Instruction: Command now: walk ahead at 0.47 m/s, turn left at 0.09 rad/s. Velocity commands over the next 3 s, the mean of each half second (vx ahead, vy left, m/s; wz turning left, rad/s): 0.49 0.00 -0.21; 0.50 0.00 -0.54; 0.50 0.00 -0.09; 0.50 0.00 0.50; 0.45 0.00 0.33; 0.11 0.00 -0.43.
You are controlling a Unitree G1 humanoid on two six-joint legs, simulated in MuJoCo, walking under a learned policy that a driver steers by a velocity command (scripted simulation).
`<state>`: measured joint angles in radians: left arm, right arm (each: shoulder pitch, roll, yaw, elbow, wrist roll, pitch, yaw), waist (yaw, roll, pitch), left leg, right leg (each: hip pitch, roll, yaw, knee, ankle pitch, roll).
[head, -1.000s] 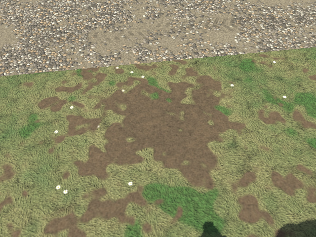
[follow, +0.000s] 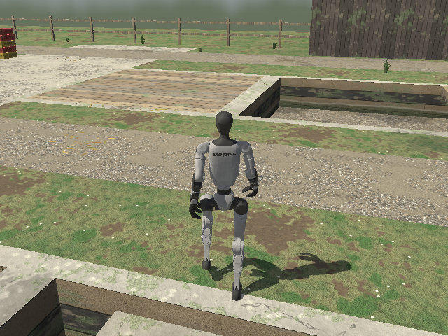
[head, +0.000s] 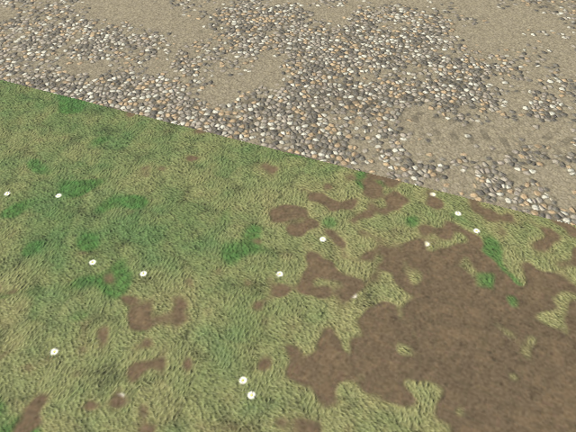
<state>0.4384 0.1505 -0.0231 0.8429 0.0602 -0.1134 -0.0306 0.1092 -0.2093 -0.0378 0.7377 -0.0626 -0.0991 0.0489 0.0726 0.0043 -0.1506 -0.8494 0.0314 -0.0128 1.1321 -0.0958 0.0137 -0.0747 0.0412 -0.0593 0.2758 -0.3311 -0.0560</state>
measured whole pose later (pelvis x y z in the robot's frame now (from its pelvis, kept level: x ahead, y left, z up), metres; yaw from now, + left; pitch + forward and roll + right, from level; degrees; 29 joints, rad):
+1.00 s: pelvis +0.54 -0.12 +0.01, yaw -27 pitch +3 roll +1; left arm 0.34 0.25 0.08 0.71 -0.02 -0.05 0.01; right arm 0.03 -0.28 -0.06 0.70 -0.01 -0.10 0.00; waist 0.05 0.03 0.04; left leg -0.67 0.09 -0.08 0.83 -0.12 -0.05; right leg -0.20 0.10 0.08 0.36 -0.20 -0.09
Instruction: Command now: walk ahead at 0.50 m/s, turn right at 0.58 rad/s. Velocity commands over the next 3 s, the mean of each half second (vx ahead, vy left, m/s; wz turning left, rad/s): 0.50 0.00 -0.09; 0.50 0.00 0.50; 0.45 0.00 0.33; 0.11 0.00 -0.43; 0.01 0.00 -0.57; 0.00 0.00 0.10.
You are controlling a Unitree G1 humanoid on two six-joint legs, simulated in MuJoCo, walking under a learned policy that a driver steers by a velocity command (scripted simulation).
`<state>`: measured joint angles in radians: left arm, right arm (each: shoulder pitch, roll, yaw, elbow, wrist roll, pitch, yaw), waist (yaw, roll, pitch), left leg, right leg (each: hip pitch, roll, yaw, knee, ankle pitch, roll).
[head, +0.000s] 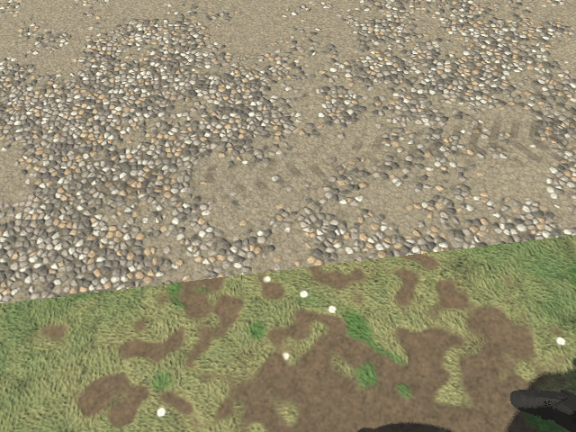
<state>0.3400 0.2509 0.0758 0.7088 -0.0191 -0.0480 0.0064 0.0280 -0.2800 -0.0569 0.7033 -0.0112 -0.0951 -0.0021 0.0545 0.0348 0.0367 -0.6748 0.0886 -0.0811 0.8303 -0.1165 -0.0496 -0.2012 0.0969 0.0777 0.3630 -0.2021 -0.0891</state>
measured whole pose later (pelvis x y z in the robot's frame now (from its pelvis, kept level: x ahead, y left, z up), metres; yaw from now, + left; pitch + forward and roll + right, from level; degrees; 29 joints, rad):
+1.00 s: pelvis +0.52 +0.03 -0.01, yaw +18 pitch +2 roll -2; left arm 0.34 0.27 0.08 0.81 0.00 -0.09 0.01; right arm 0.12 -0.30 -0.07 0.66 0.02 -0.02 0.03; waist 0.08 0.05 0.03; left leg -0.71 0.09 -0.05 0.81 -0.04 0.00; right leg -0.01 0.01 -0.15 0.26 -0.27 0.00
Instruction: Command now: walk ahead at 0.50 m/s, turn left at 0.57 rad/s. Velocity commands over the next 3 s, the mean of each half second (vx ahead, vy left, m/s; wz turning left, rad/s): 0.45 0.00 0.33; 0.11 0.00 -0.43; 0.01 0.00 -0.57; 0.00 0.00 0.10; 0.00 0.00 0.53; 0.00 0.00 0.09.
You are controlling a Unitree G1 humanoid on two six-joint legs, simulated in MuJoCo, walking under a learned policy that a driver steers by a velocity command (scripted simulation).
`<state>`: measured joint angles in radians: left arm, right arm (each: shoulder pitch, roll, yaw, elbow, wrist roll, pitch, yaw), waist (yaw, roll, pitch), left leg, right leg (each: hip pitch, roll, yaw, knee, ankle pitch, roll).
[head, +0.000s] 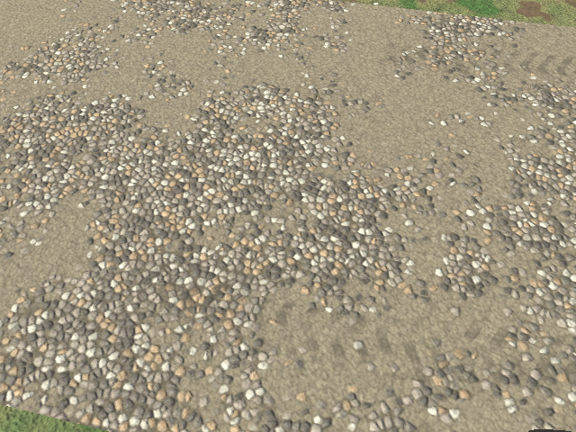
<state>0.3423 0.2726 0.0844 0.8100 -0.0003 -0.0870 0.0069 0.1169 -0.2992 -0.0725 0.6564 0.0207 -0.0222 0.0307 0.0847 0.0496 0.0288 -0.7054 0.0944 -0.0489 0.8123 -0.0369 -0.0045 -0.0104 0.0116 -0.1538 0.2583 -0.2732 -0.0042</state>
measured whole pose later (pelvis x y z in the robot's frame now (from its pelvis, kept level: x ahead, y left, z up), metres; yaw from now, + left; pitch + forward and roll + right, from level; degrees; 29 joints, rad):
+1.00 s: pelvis +0.41 +0.08 -0.01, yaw -7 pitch +3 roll +1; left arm 0.18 0.30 0.07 0.63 0.00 0.04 0.02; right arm 0.14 -0.28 -0.04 0.71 0.00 0.01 -0.03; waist 0.03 0.00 0.03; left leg -0.48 -0.01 -0.13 0.75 -0.34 -0.07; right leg -0.43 0.13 0.17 0.49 -0.10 -0.04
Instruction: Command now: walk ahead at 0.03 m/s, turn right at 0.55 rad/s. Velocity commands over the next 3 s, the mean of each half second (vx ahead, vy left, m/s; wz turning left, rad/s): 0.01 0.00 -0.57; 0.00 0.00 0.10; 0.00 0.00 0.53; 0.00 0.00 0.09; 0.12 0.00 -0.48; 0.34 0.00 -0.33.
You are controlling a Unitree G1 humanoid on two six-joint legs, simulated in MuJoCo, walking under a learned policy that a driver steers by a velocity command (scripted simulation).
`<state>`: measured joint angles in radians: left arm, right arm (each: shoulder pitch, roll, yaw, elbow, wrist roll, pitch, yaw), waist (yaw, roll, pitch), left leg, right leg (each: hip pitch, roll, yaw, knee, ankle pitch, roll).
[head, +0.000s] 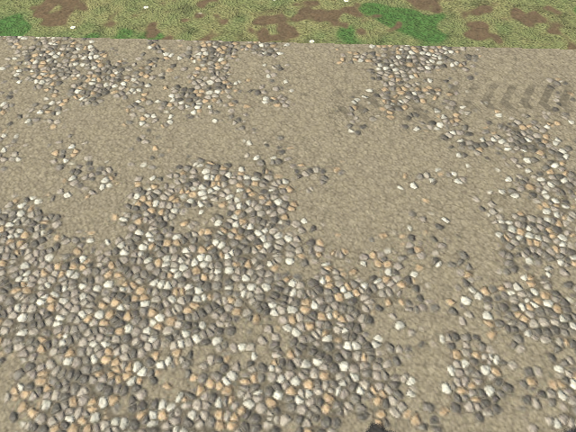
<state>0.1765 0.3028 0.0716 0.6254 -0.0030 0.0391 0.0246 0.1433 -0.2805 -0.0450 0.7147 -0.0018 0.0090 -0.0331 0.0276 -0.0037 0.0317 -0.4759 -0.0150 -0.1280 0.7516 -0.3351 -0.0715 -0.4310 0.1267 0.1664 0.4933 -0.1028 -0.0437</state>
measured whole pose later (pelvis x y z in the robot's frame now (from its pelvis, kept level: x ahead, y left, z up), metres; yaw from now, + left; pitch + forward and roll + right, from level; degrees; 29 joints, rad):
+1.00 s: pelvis +0.00 +0.01 +0.00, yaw -11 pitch +1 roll -1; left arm 0.10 0.28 0.07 0.73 -0.01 0.04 0.04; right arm 0.21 -0.29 -0.06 0.73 0.02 0.05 0.00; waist -0.02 -0.03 0.05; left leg -0.25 0.01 0.05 0.60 -0.34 0.02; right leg -0.27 -0.04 -0.14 0.58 -0.31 -0.01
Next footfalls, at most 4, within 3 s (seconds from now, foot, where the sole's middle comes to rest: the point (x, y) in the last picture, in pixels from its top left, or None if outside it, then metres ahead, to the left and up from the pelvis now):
0.06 left None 0.08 0.14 -0.77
0.50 right None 0.01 -0.11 -0.77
0.98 left None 0.03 0.11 -0.77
1.50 right None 0.06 -0.11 -0.77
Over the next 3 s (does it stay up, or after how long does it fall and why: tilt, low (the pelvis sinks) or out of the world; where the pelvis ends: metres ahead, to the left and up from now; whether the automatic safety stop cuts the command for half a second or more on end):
stays up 0.23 -0.02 0.02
